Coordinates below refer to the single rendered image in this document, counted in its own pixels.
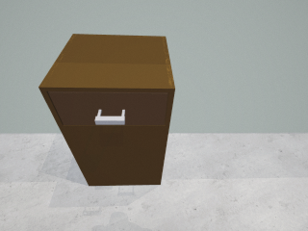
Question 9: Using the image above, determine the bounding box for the handle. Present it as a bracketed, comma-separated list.
[94, 110, 125, 125]

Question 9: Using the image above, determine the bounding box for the cabinet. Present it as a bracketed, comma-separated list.
[38, 34, 175, 187]

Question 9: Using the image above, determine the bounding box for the drawer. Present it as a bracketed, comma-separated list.
[48, 91, 168, 125]

